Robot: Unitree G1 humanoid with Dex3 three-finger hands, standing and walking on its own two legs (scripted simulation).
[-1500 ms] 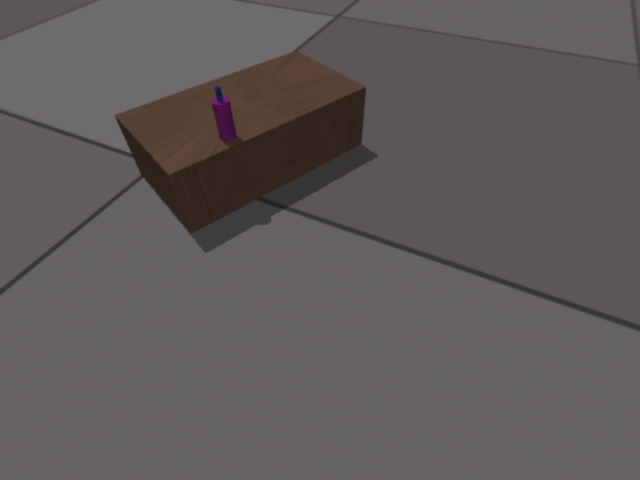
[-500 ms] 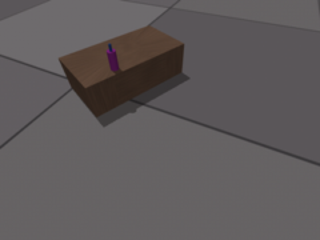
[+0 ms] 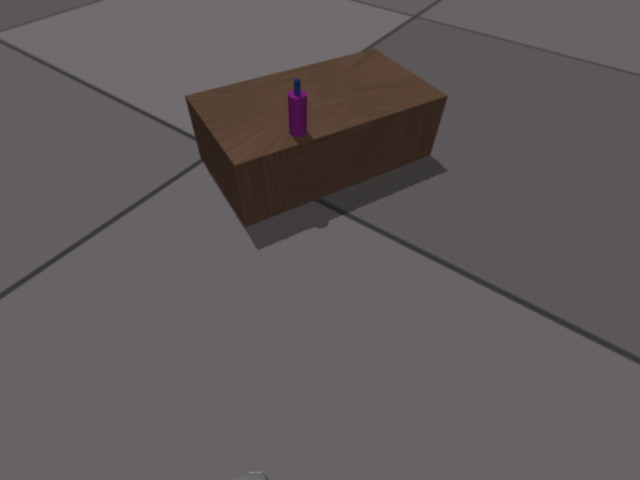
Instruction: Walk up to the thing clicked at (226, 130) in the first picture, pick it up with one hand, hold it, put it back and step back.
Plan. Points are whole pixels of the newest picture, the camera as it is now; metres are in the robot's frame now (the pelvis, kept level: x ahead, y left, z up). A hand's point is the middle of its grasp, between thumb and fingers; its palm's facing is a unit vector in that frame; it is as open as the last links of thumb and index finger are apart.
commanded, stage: walk up
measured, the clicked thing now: (297, 106) +1.40 +0.11 -0.31
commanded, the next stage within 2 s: none
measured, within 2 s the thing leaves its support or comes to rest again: neither
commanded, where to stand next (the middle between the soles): +0.73 +0.23 m, yaw +7 degrees
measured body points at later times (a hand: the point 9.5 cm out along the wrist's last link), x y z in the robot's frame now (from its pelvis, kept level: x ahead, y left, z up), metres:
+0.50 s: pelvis +0.21 +0.03 +0.01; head +0.22 +0.00 +0.46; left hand +0.23 +0.36 -0.07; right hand +0.32 -0.28 -0.11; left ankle +0.17 +0.15 -0.65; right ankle +0.27 -0.08 -0.71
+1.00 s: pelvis +0.40 +0.14 +0.02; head +0.41 +0.17 +0.47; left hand +0.38 +0.47 -0.10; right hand +0.53 -0.15 -0.07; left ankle +0.39 +0.24 -0.71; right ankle +0.48 -0.01 -0.65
